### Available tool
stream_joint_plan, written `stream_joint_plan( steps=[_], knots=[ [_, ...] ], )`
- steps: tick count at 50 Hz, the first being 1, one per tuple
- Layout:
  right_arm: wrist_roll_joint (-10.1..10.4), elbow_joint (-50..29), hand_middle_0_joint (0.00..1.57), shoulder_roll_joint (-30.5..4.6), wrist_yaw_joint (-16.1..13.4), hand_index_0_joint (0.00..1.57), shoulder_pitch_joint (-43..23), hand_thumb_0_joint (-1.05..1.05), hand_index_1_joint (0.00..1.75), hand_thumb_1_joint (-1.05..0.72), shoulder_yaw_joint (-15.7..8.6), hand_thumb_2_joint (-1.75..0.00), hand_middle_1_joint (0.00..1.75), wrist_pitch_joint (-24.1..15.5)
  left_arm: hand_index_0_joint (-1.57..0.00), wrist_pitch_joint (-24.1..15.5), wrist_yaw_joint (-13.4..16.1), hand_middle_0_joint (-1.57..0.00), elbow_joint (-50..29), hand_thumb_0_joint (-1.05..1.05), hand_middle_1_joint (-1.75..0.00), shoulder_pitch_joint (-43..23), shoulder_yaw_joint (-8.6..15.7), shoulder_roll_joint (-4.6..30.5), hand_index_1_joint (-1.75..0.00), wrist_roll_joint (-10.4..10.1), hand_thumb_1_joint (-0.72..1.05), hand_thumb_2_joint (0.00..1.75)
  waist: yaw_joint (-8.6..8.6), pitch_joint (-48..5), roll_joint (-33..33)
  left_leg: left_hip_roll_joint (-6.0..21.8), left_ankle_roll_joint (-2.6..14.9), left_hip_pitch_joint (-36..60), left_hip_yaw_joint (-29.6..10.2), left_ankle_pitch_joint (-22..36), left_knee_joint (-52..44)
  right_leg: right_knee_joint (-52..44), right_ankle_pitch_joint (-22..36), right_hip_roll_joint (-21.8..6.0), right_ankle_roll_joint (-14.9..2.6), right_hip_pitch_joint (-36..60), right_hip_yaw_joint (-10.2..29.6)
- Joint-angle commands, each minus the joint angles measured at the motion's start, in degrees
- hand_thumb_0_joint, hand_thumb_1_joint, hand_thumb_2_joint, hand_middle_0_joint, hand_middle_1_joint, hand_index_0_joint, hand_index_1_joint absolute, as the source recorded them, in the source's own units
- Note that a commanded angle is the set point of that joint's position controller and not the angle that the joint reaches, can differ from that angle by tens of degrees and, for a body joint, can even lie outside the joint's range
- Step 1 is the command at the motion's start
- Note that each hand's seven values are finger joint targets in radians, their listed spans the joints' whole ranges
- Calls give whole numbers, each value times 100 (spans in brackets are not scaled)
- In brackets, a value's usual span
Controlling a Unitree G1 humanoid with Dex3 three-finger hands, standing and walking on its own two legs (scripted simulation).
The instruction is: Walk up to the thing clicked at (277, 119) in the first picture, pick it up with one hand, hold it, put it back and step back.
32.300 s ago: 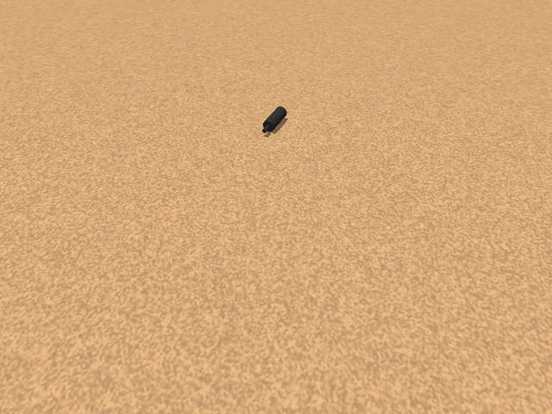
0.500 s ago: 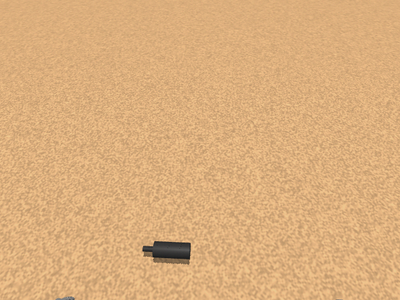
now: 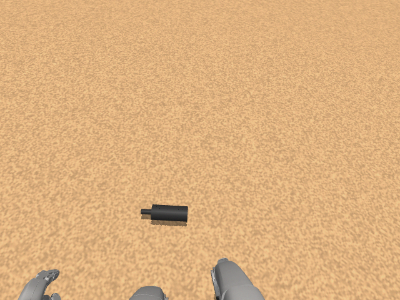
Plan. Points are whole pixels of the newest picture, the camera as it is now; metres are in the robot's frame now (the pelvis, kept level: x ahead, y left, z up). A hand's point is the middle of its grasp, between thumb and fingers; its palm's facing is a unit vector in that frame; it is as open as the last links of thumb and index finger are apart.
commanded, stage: walk up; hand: left
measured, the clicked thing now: (164, 212) +0.52 +0.14 -0.70
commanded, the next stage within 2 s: none
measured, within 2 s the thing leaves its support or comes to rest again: neither
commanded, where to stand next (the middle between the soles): +0.14 -0.09 m, yaw +0 degrees
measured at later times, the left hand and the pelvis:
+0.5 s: hand out of the picture +0.07 +0.19 -0.10, palm faces -0.05 -0.91 -0.40, open 7.4 cm; pelvis +0.03 -0.08 +0.02, yaw -3 degrees
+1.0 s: hand (81, 293) +0.14 +0.25 -0.14, palm faces +0.01 -0.92 -0.39, open 7.4 cm; pelvis +0.03 -0.02 +0.01, yaw +2 degrees
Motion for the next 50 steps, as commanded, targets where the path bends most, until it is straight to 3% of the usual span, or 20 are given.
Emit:
stream_joint_plan(
  steps=[1,5,10,13,15,16,17,18,19,23,27,30,37,39,40,42,43,44,46,50],
  knots=[
    [-125,-540,20,-2438,-523,20,-212,0,30,-90,-689,-90,30,-371,-20,-23,-223,-20,-416,0,-30,279,584,1425,-30,-62,90,90,269,-533,445,2283,1314,303,-2118,1815,-2068,1962,551,-157,142,-958,679],
    [-37,-257,20,-2027,-334,20,751,0,30,-90,-571,-90,30,-557,-20,-165,-462,-20,-461,0,-30,383,575,1113,-30,-156,90,90,-99,-933,1402,1465,750,1097,-1512,269,-2255,765,1312,-114,151,-686,10],
    [-124,-604,20,-2165,34,20,610,0,30,-90,-519,-90,30,-539,-20,-471,-552,-20,-403,0,-30,236,477,1157,-30,-282,90,90,-304,-549,2396,1607,1135,622,-1296,-1503,-2838,-930,527,-455,267,-94,-1105],
    [-196,-732,20,-2166,181,20,363,0,30,-90,-444,-90,30,-413,-20,-644,-537,-20,-206,0,-30,639,494,1129,-30,-317,90,90,-122,-332,2500,1414,1093,-452,-810,-1389,-2572,-2159,-105,-531,73,1338,-1526],
    [-211,-781,20,-2012,187,20,320,0,30,-90,-370,-90,30,-305,-20,-740,-445,-20,251,0,-30,1785,551,1035,-30,-321,90,90,416,-662,1847,1130,973,-913,-425,-813,-1063,-3208,550,-379,-28,2766,-1827],
    [-182,-771,20,-1481,182,20,629,0,30,-90,-206,-90,30,-265,-20,-825,-356,-20,469,0,-30,2396,657,1300,-30,-290,90,90,651,-882,406,680,767,-1383,-95,-644,808,-3578,471,-432,-3,3458,-1347],
    [-70,-953,20,-1032,164,20,722,0,30,-90,-29,-90,30,-284,-20,-863,-268,-20,387,0,-30,2658,757,1756,-30,-195,90,90,752,-800,-952,-41,530,-2583,-242,-1268,2222,-4081,-823,-1261,-229,3618,510],
    [46,-1120,20,-1191,138,20,562,0,30,-90,-48,-90,30,-275,-20,-901,-225,-20,74,0,-30,2164,712,1881,-30,-182,90,90,617,-500,-739,-253,332,-3053,-751,-897,2654,-5198,-1950,-2429,-623,2763,2561],
    [44,-1092,20,-1756,98,20,473,0,30,-90,-218,-90,30,-299,-20,-884,-244,-20,-149,0,-30,1535,715,2103,-30,-220,90,90,425,-229,-492,183,354,-2794,-1029,-627,2625,-5632,-2951,-2763,-1013,2013,3034],
    [98,-583,20,-1817,319,20,1242,0,30,-90,-318,-90,30,-187,-20,-1191,-58,-20,-117,0,-30,1091,506,1556,-30,-417,90,90,-157,-119,300,435,200,-2032,-1281,611,1956,-4824,-174,-1844,-548,1937,426],
    [-259,-963,20,-1551,490,20,1173,0,30,-90,-325,-90,30,189,-20,-1296,373,-20,-33,0,-30,1502,476,1492,-30,-470,90,90,-202,-239,413,200,-52,-1695,-1319,797,2052,-3857,4635,-2051,-640,1760,-611],
    [-230,-1270,20,-1465,524,20,838,0,30,-90,-333,-90,30,352,-20,-1202,570,-20,-240,0,-30,1213,454,1399,-30,-521,90,90,-221,-425,-189,-9,-38,-1573,-1206,586,2184,-3492,6215,-2215,-807,1699,-924],
    [25,-1260,20,-1347,336,20,298,0,30,-90,-315,-90,30,255,-20,-904,444,-20,-466,0,-30,853,381,1213,-30,-426,90,90,74,-993,-1106,143,96,-896,-71,544,-2,-2348,5194,-1679,-678,2334,-1413],
    [55,-1043,20,-1354,296,20,639,0,30,-90,-313,-90,30,132,-20,-807,393,-20,-478,0,-30,690,345,1223,-30,-475,90,90,-178,-1401,-796,51,217,-102,268,1503,-1326,-1281,4809,-1480,-496,2392,-1595],
    [38,-941,20,-1549,258,20,812,0,30,-90,-361,-90,30,55,-20,-774,356,-20,-484,0,-30,825,265,1027,-30,-519,90,90,-271,-1700,-71,24,307,542,108,2781,-1752,-372,3899,-1202,-296,2188,-1633],
    [0,-1127,20,-2124,195,20,650,0,30,-90,-486,-90,30,-28,-20,-727,386,-20,-577,0,-30,1242,118,480,-30,-614,90,90,-128,-2264,1719,1810,1300,2023,-2536,6542,-879,1157,-989,-101,35,45,-1307],
    [142,-1048,20,-2273,199,20,765,0,30,-90,-472,-90,30,0,-20,-651,490,-20,-432,0,-30,993,159,734,-30,-598,90,90,-331,-2370,1724,2448,1983,1223,-3433,5885,-1391,1431,-1028,-200,-6,480,-850],
    [189,-1075,20,-2126,169,20,391,0,30,-90,-454,-90,30,21,-20,-620,503,-20,-342,0,-30,876,159,934,-30,-571,90,90,-210,-2147,1450,2332,1965,757,-3190,4995,-1529,1523,-785,-362,-34,629,-625],
    [127,-1135,20,-1653,68,20,-46,0,30,-90,-276,-90,30,16,-20,-557,392,-20,-241,0,-30,849,216,941,-30,-610,90,90,-39,-2009,975,1535,1349,779,-1677,4674,-1043,1453,-394,-321,-74,380,-465],
    [81,-859,20,-1769,-40,20,187,0,30,-90,-261,-90,30,-126,-20,-441,242,-20,-225,0,-30,843,230,778,-30,-455,90,90,-76,-1702,1149,1604,1242,818,-1857,3227,-1203,358,34,-344,16,377,-645]
  ],
)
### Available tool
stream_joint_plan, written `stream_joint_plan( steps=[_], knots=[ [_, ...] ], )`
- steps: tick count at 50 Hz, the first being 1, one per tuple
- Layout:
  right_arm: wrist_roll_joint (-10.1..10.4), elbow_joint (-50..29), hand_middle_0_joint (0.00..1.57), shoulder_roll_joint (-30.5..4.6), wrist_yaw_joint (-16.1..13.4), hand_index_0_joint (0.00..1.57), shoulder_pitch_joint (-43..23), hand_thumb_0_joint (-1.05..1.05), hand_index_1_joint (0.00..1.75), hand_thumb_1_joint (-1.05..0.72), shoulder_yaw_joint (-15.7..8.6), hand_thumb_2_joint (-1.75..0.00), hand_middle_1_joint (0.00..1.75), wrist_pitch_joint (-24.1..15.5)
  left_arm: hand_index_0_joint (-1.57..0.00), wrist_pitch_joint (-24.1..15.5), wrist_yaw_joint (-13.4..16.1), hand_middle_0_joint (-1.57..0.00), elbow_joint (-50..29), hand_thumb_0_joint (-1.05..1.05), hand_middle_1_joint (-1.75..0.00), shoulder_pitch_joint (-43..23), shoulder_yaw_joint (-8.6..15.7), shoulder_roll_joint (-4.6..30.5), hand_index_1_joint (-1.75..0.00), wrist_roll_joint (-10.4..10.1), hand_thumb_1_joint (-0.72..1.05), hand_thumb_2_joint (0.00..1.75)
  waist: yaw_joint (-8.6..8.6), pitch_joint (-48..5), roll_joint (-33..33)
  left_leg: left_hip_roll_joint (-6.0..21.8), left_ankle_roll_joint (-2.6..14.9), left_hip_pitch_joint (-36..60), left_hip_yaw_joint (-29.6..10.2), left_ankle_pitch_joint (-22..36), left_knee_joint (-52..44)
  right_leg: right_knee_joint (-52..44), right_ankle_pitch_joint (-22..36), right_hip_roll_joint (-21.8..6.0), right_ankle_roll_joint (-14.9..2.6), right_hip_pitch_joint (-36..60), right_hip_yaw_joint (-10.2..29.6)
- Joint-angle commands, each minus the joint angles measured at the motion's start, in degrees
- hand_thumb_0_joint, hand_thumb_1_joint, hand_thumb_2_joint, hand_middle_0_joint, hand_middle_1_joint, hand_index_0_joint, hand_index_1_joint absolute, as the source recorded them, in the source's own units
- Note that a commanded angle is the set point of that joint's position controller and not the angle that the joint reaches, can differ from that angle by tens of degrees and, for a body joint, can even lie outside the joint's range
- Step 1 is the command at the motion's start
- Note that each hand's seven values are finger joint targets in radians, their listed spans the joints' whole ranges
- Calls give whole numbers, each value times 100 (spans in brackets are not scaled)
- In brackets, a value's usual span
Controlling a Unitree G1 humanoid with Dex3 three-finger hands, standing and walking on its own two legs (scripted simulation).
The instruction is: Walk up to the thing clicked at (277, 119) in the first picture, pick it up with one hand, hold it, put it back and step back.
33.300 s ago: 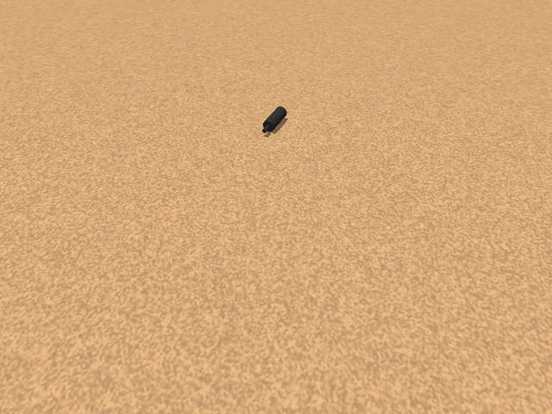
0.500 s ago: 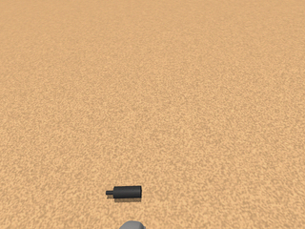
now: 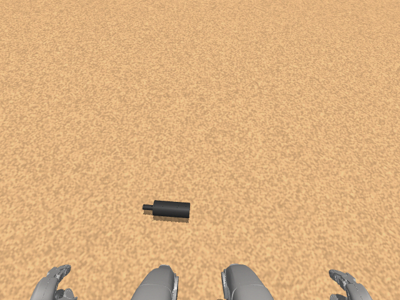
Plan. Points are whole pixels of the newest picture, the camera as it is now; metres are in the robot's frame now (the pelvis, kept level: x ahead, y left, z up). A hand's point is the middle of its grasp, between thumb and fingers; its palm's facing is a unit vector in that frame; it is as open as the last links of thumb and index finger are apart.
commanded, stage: walk up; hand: left
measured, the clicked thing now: (166, 208) +0.49 +0.15 -0.71
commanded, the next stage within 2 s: stand in 2.00 s
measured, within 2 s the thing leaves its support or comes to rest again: neither
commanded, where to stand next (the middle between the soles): +0.10 -0.07 m, yaw -2 degrees
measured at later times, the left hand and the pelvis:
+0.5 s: hand out of the picture -0.05 +0.23 -0.11, palm faces +0.01 -0.90 -0.43, open 7.4 cm; pelvis -0.04 -0.05 +0.02, yaw -1 degrees
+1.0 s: hand out of the picture +0.07 +0.26 -0.14, palm faces -0.04 -0.95 -0.30, open 7.4 cm; pelvis +0.03 -0.01 +0.02, yaw +0 degrees
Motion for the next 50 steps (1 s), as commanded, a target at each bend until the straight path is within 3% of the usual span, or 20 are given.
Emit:
stream_joint_plan(
  steps=[1,8,12,13,14,15,16,19,22,29,32,34,36,37,38,39,40,41,43,50],
  knots=[
    [-110,-126,20,-1634,-274,20,617,0,30,-90,-508,-90,30,-237,-20,9,-39,-20,-175,0,-30,599,436,1076,-30,151,90,90,-157,-1722,759,1540,1124,1622,-1659,2075,-984,-827,192,-174,68,-163,112],
    [-236,-266,20,-1965,-366,20,637,0,30,-90,-628,-90,30,-347,-20,88,-329,-20,-149,0,-30,788,667,1181,-30,366,90,90,-147,-1398,1326,1895,1343,610,-2095,181,-1392,-1465,-164,-288,-5,298,-378],
    [-288,-410,20,-1811,-265,20,-64,0,30,-90,-516,-90,30,-253,-20,-56,-490,-20,308,0,-30,1894,752,1047,-30,323,90,90,449,-1508,1154,1108,667,-1125,-1024,-2545,-1126,-3403,321,-190,-241,2236,-782],
    [-282,-467,20,-1403,-238,20,-141,0,30,-90,-394,-90,30,-208,-20,-138,-443,-20,346,0,-30,2225,815,1272,-30,375,90,90,702,-1366,-115,439,347,-1618,-369,-2787,366,-4686,-1073,-660,-402,2142,372],
    [-208,-522,20,-993,-237,20,-45,0,30,-90,-263,-90,30,-195,-20,-248,-399,-20,85,0,-30,1724,857,1734,-30,441,90,90,545,-881,-1141,-369,-32,-2295,-23,-2106,1693,-5860,-2941,-1929,-747,1439,3046],
    [-242,-405,20,-1526,-279,20,-188,0,30,-90,-428,-90,30,-228,-20,-294,-357,-20,-121,0,-30,1123,906,2027,-30,448,90,90,503,-466,-368,-102,-61,-2033,-720,-1634,2011,-6126,-3292,-2485,-1084,647,3532],
    [-171,-233,20,-1726,-232,20,-99,0,30,-90,-470,-90,30,-296,-20,-335,-338,-20,-193,0,-30,711,882,2073,-30,435,90,90,334,-336,-178,106,-16,-1555,-757,-1364,2063,-6012,-2945,-2487,-1263,342,3329],
    [-117,100,20,-1477,-33,20,606,0,30,-90,-441,-90,30,-265,-20,-579,-260,-20,55,0,-30,939,805,1641,-30,317,90,90,45,-603,173,-51,-7,-1867,-742,-568,1989,-5437,-683,-1571,-487,1894,1439],
    [-197,-56,20,-1603,175,20,542,0,30,-90,-509,-90,30,-241,-20,-747,-270,-20,80,0,-30,1399,832,1782,-30,298,90,90,224,-566,-422,120,-95,-2183,-825,-295,1951,-5715,-1295,-1793,-697,2467,1593],
    [-139,3,20,-1442,346,20,593,0,30,-90,-474,-90,30,-289,-20,-747,-355,-20,-13,0,-30,1540,675,1438,-30,255,90,90,224,-155,-1199,191,-193,-1141,-178,-222,663,-5789,-76,-1540,-856,1888,155],
    [-122,147,20,-1318,230,20,603,0,30,-90,-410,-90,30,-379,-20,-549,-341,-20,-116,0,-30,1311,611,1407,-30,232,90,90,233,-240,-1357,203,-179,12,364,-211,-92,-5026,1770,-1337,-839,1238,-536],
    [-78,315,20,-1153,85,20,945,0,30,-90,-371,-90,30,-437,-20,-418,-305,-20,-195,0,-30,1105,532,1313,-30,144,90,90,-28,-585,-1061,64,-91,1062,587,793,-761,-4062,3772,-1232,-678,1044,-888],
    [-82,545,20,-1428,-99,20,1649,0,30,-90,-462,-90,30,-528,-20,-306,-271,-20,-269,0,-30,1267,368,903,-30,81,90,90,-349,-1199,173,52,-46,2091,571,1861,-1332,-2204,3052,-818,-319,897,-1052],
    [-177,521,20,-1787,-170,20,1796,0,30,-90,-532,-90,30,-576,-20,-273,-258,-20,-316,0,-30,1577,281,582,-30,26,90,90,-348,-1554,1127,1012,255,2642,-826,2835,-1305,-1256,1260,-389,-79,216,-841],
    [-199,346,20,-2163,-80,20,2170,0,30,-90,-641,-90,30,-609,-20,-327,-321,-20,-358,0,-30,2128,311,706,-30,26,90,90,-266,-2061,1326,1950,826,2913,-2858,424,-1473,-541,-284,-14,-175,-246,-255],
    [-32,289,20,-2405,-19,20,1991,0,30,-90,-733,-90,30,-597,-20,-294,-265,-20,-221,0,-30,1898,438,1284,-30,55,90,90,-442,-1979,1108,2486,1462,2432,-3986,-1798,-2476,-50,-396,-176,-279,-460,-108],
    [-27,213,20,-2366,7,20,1642,0,30,-90,-793,-90,30,-565,-20,-280,-275,-20,-184,0,-30,1679,439,1522,-30,126,90,90,-394,-1682,824,2430,1424,2042,-3910,-3275,-2892,148,-205,-356,-277,-663,29],
    [-30,42,20,-2123,0,20,1156,0,30,-90,-706,-90,30,-555,-20,-273,-308,-20,-73,0,-30,1716,464,1589,-30,147,90,90,-206,-1231,656,2134,1098,1648,-3142,-3283,-2876,51,324,-489,-228,-746,222],
    [-63,-100,20,-1800,-8,20,859,0,30,-90,-554,-90,30,-609,-20,-266,-363,-20,121,0,-30,2046,498,1483,-30,89,90,90,-3,-883,765,1689,819,1136,-1933,-2238,-2693,-525,908,-645,-132,-534,82],
    [-175,-130,20,-1526,-16,20,618,0,30,-90,-407,-90,30,-587,-20,-368,-361,-20,162,0,-30,1496,384,938,-30,149,90,90,-85,-702,1403,1392,1132,283,-458,394,-2144,-2377,1209,-655,145,405,-591]
  ],
)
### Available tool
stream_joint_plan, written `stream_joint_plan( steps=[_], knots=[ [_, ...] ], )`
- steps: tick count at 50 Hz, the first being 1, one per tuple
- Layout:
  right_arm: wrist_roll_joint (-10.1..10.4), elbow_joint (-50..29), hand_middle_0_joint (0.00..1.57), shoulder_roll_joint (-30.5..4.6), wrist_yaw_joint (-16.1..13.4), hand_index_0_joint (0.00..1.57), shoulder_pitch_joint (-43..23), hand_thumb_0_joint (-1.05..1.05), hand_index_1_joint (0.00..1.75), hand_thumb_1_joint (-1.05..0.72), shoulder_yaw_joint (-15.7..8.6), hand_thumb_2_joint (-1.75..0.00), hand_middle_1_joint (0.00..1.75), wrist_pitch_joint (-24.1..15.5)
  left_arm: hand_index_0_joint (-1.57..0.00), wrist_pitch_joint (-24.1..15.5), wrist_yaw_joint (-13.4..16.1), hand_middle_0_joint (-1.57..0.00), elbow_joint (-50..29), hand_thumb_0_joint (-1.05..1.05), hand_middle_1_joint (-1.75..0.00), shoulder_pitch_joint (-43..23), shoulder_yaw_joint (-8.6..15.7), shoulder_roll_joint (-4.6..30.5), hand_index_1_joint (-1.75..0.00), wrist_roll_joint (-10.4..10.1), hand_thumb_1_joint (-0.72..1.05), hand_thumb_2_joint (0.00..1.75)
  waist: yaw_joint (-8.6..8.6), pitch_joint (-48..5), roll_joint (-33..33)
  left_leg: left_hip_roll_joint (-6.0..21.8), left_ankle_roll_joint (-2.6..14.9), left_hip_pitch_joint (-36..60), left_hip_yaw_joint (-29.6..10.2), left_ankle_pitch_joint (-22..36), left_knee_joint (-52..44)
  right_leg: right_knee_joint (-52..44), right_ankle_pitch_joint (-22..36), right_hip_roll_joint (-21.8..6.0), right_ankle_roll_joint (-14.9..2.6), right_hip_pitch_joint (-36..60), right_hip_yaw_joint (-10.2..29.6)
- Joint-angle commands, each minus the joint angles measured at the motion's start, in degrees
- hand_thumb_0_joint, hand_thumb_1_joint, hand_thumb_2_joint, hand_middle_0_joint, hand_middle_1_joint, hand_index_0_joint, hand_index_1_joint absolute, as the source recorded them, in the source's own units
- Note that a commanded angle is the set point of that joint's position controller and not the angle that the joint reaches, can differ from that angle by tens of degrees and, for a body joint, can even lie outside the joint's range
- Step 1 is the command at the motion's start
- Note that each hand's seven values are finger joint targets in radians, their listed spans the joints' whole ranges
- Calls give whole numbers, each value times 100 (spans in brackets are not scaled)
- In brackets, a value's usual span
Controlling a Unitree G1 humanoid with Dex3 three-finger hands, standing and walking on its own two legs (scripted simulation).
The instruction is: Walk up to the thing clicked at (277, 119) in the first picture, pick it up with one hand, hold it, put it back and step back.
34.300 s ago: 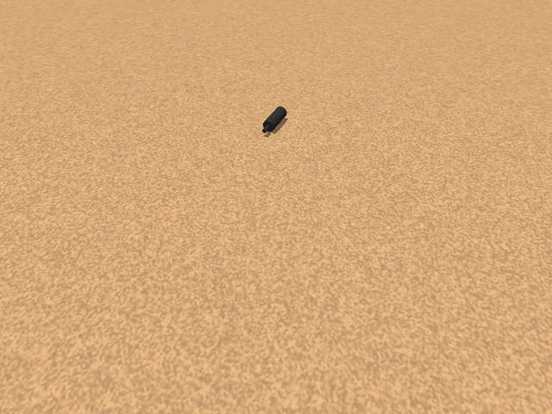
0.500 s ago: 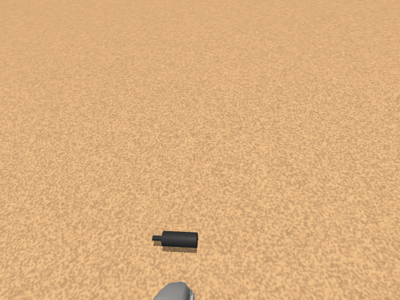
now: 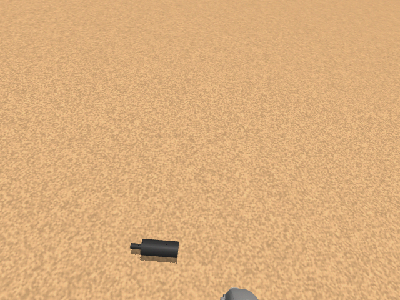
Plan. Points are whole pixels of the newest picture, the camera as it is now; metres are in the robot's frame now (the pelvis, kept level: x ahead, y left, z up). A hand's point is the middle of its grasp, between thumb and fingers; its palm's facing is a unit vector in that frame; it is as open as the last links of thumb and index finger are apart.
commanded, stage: walk up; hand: left
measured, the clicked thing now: (154, 247) +0.46 +0.15 -0.73
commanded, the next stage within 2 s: stand in 1.00 s
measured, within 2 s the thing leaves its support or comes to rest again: neither
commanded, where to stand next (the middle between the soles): +0.07 -0.06 m, yaw -2 degrees
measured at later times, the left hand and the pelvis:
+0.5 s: hand out of the picture +0.12 +0.22 -0.15, palm faces -0.05 -0.94 -0.34, open 7.4 cm; pelvis +0.01 -0.02 +0.00, yaw -1 degrees
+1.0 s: hand out of the picture +0.09 +0.22 -0.14, palm faces -0.01 -0.94 -0.34, open 7.4 cm; pelvis +0.03 -0.03 +0.01, yaw +0 degrees
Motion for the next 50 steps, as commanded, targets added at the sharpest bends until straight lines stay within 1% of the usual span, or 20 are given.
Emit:
stream_joint_plan(
  steps=[1,4,6,7,8,9,10,13,16,17,18,19,20,22,28,34,39,44,49,50],
  knots=[
    [-30,-368,20,-1508,-138,20,-223,0,30,-90,-393,-90,30,-16,-20,-147,105,-20,-105,0,-30,282,331,895,-30,-4,90,90,-6,24,1731,1152,1027,-732,-871,85,-1091,-985,260,-59,65,456,-314],
    [38,-402,20,-1515,-138,20,-372,0,30,-90,-354,-90,30,136,-20,-159,150,-20,66,0,-30,326,342,842,-30,-13,90,90,103,-322,1616,1192,927,-1073,-935,-3,-502,-1559,691,192,1,1306,-521],
    [114,-409,20,-1290,-145,20,-540,0,30,-90,-257,-90,30,249,-20,-206,196,-20,150,0,-30,474,356,905,-30,41,90,90,301,-548,1167,949,623,-1084,-721,-41,364,-2306,848,243,-118,1672,-384],
    [139,-373,20,-1081,-158,20,-337,0,30,-90,-187,-90,30,282,-20,-250,223,-20,83,0,-30,309,390,1117,-30,84,90,90,240,-622,497,666,381,-1123,-487,-223,897,-2750,886,-79,-225,1659,144],
    [175,-360,20,-818,-161,20,-115,0,30,-90,-107,-90,30,298,-20,-303,239,-20,-62,0,-30,-61,418,1388,-30,140,90,90,-8,-533,-457,137,87,-1323,-246,-838,1619,-3376,946,-1069,-548,1366,1708],
    [158,-239,20,-869,-208,20,0,0,30,-90,-106,-90,30,328,-20,-310,238,-20,-224,0,-30,-545,391,1494,-30,83,90,90,-57,-425,-538,-111,-7,-1086,-352,-1956,1898,-3623,775,-1655,-1064,888,2259],
    [128,-31,20,-1147,-242,20,48,0,30,-90,-200,-90,30,338,-20,-286,236,-20,-231,0,-30,-914,366,1583,-30,42,90,90,-79,-441,-609,71,0,-409,-407,-2031,2017,-3450,832,-1732,-1312,251,2175],
    [190,270,20,-1186,-211,20,40,0,30,-90,-213,-90,30,310,-20,-218,243,-20,-143,0,-30,-1021,227,1252,-30,44,90,90,-155,-539,-706,-8,55,-102,-198,-1324,1303,-3036,1065,-914,-805,367,975],
    [99,496,20,-1162,-208,20,130,0,30,-90,-169,-90,30,267,-20,-161,232,-20,-36,0,-30,-1105,171,1133,-30,-23,90,90,-120,-805,-571,121,44,419,-371,-199,96,-2632,705,-663,-527,437,696],
    [50,497,20,-1266,-226,20,11,0,30,-90,-184,-90,30,236,-20,-161,225,-20,-41,0,-30,-1042,128,1016,-30,-35,90,90,-84,-983,-344,403,149,519,-797,-111,-214,-2444,846,-585,-426,498,608],
    [36,437,20,-1408,-210,20,-396,0,30,-90,-179,-90,30,210,-20,-139,215,-20,62,0,-30,-930,98,874,-30,-78,90,90,104,-879,13,666,278,143,-1308,-617,-444,-2520,328,-322,-252,556,441],
    [63,468,20,-1450,-174,20,-632,0,30,-90,-172,-90,30,215,-20,-130,213,-20,185,0,-30,-981,109,933,-30,-66,90,90,174,-691,59,748,354,-445,-1354,-1225,-544,-2684,-304,-181,-197,961,326],
    [57,540,20,-1390,-143,20,-668,0,30,-90,-130,-90,30,226,-20,-148,215,-20,253,0,-30,-1055,116,968,-30,-42,90,90,175,-609,109,704,288,-700,-1261,-1443,-658,-2806,-359,-231,-218,1291,404],
    [41,701,20,-1255,-119,20,-695,0,30,-90,-55,-90,30,211,-20,-177,201,-20,353,0,-30,-1176,121,982,-30,-45,90,90,139,-510,235,484,173,-564,-964,-1175,-746,-2934,-285,-347,-288,1209,555],
    [57,1018,20,-1153,-123,20,-885,0,30,-90,45,-90,30,122,-20,-218,206,-20,674,0,-30,-1322,56,869,-30,-105,90,90,189,-609,614,650,100,-220,-969,182,-1002,-2996,1234,-269,-196,1644,183],
    [31,1215,20,-1174,-133,20,-1079,0,30,-90,20,-90,30,161,-20,-171,177,-20,918,0,-30,-1516,-20,816,-30,-110,90,90,144,-466,859,706,56,-131,-999,-357,-1499,-3321,934,-220,-93,1686,85],
    [54,1300,20,-1134,-131,20,-1130,0,30,-90,3,-90,30,190,-20,-207,171,-20,1114,0,-30,-1588,-31,848,-30,-69,90,90,52,-662,633,621,22,269,-790,54,-1355,-3554,1278,-329,-70,1760,171],
    [74,1371,20,-1132,-116,20,-1222,0,30,-90,-2,-90,30,239,-20,-222,177,-20,1242,0,-30,-1597,-27,867,-30,-46,90,90,32,-601,441,577,26,562,-711,36,-1329,-3807,985,-391,-44,1521,227],
    [84,1435,20,-1133,-122,20,-1229,0,30,-90,-5,-90,30,248,-20,-231,186,-20,1319,0,-30,-1606,-13,850,-30,-53,90,90,10,-828,388,610,-7,832,-690,508,-1335,-3789,1424,-401,-21,1686,168],
    [32,1366,20,-997,-118,20,-1284,0,30,-90,6,-90,30,271,-20,-230,195,-20,1281,0,-30,-1586,-50,921,-30,-3,90,90,-27,-699,159,616,-74,763,-702,326,-1384,-3856,1171,-398,-40,1537,237]
  ],
)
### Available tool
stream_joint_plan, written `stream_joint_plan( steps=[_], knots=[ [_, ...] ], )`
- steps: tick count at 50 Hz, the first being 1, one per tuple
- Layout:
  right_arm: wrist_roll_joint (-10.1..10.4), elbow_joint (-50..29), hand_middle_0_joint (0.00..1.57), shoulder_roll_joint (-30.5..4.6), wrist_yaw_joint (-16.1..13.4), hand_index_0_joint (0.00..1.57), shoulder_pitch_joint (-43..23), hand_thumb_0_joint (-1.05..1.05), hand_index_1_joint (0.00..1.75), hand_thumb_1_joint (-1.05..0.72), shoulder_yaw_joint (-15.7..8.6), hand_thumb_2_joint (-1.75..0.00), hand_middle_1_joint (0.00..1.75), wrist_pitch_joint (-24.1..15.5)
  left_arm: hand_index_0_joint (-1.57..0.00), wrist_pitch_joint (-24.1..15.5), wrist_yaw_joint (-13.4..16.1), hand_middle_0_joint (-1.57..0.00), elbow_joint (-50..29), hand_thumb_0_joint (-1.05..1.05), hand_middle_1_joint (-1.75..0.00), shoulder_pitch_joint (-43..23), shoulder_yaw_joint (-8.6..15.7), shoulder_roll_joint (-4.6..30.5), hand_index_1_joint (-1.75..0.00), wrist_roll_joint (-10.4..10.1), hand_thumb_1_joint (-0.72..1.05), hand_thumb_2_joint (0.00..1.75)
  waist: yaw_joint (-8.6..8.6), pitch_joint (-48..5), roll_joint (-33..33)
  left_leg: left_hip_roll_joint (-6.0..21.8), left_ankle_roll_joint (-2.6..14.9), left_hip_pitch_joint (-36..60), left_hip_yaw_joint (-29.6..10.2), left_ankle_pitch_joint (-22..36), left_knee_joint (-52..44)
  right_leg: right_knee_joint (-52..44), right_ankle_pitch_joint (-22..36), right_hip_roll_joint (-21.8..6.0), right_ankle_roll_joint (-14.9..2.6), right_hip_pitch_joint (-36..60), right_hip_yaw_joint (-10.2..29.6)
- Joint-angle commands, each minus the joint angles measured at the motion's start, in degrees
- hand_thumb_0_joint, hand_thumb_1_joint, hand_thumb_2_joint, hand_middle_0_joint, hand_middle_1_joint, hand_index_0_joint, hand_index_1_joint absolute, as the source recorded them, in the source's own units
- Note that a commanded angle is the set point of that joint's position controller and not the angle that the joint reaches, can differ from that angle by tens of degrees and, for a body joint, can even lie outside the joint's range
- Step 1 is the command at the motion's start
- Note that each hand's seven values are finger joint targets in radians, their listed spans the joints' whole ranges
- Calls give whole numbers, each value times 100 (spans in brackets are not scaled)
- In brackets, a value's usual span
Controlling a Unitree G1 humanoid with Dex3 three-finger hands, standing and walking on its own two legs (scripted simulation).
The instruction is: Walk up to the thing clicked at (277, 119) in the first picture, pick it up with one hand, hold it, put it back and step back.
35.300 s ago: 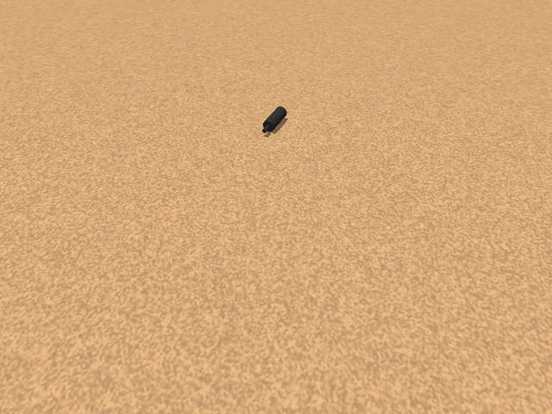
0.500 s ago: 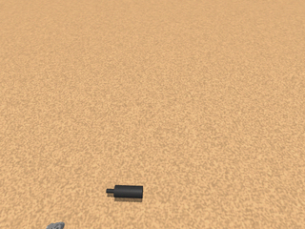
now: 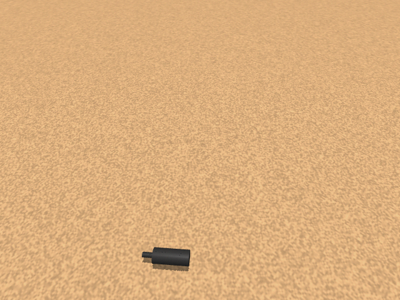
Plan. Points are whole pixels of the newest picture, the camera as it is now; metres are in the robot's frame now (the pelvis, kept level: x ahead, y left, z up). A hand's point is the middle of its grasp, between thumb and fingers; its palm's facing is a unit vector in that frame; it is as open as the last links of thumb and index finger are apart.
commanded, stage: stand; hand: left
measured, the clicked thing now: (165, 256) +0.43 +0.19 -0.74
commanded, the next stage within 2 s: none
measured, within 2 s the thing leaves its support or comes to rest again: neither
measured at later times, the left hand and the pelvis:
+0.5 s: hand out of the picture +0.11 +0.24 -0.15, palm faces -0.03 -0.94 -0.33, open 7.4 cm; pelvis +0.02 -0.01 +0.00, yaw +0 degrees
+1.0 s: hand out of the picture +0.08 +0.24 -0.15, palm faces -0.03 -0.94 -0.34, open 7.4 cm; pelvis +0.01 -0.01 +0.00, yaw +0 degrees
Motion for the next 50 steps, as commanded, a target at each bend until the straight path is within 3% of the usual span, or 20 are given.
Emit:
stream_joint_plan(
  steps=[1,4,11,14,17,24,29,35,38,41,50],
  knots=[
    [-58,-325,20,-1049,-89,20,-172,0,30,-90,-197,-90,30,-63,-20,-171,104,-20,-396,0,-30,-371,206,1281,-30,46,90,90,-146,-414,-345,580,186,42,-496,276,-474,-542,-260,-570,-213,26,663],
    [-63,-296,20,-1110,-81,20,-153,0,30,-90,-204,-90,30,-50,-20,-169,111,-20,-411,0,-30,-389,209,1271,-30,30,90,90,-146,-389,-202,559,198,-110,-476,32,-508,-576,-455,-595,-196,96,704],
    [-49,-292,20,-1056,-101,20,-205,0,30,-90,-210,-90,30,-90,-20,-215,132,-20,-406,0,-30,-250,217,1269,-30,15,90,90,-116,-870,-109,651,173,129,-448,995,-482,-242,988,-616,-211,630,549],
    [-36,-250,20,-1066,-121,20,-242,0,30,-90,-203,-90,30,-100,-20,-204,133,-20,-402,0,-30,-229,217,1219,-30,-2,90,90,-68,-874,-63,676,159,204,-440,1271,-485,-210,1277,-607,-200,692,507],
    [-45,-228,20,-1034,-125,20,-193,0,30,-90,-203,-90,30,-81,-20,-186,145,-20,-425,0,-30,-314,236,1255,-30,1,90,90,-84,-779,-117,669,132,68,-425,1119,-569,-247,1052,-591,-191,733,476],
    [-44,-227,20,-1039,-135,20,-186,0,30,-90,-214,-90,30,-90,-20,-165,142,-20,-461,0,-30,-362,264,1247,-30,11,90,90,-98,-725,-15,692,91,132,-402,1220,-625,-262,1109,-596,-210,777,463],
    [-51,-226,20,-1038,-141,20,-180,0,30,-90,-202,-90,30,-82,-20,-139,131,-20,-474,0,-30,-430,267,1228,-30,8,90,90,-100,-545,72,659,84,-15,-399,768,-714,-385,696,-573,-193,689,502],
    [-46,-261,20,-1056,-130,20,-200,0,30,-90,-206,-90,30,-88,-20,-152,121,-20,-479,0,-30,-408,257,1223,-30,11,90,90,-82,-557,-60,683,108,118,-402,776,-672,-430,646,-567,-195,612,519],
    [-51,-265,20,-1049,-122,20,-178,0,30,-90,-212,-90,30,-85,-20,-145,124,-20,-490,0,-30,-423,251,1240,-30,14,90,90,-107,-523,-97,661,105,106,-406,655,-684,-478,435,-554,-201,553,522],
    [-66,-235,20,-1051,-117,20,-89,0,30,-90,-203,-90,30,-59,-20,-122,123,-20,-500,0,-30,-404,262,1281,-30,14,90,90,-104,-386,-75,597,107,-9,-378,223,-688,-605,-185,-539,-193,371,592],
    [-75,-256,20,-1034,-106,20,21,0,30,-90,-203,-90,30,-57,-20,-153,130,-20,-512,0,-30,-314,246,1312,-30,14,90,90,-112,-521,-139,636,165,25,-400,361,-637,-546,103,-559,-212,461,610]
  ],
)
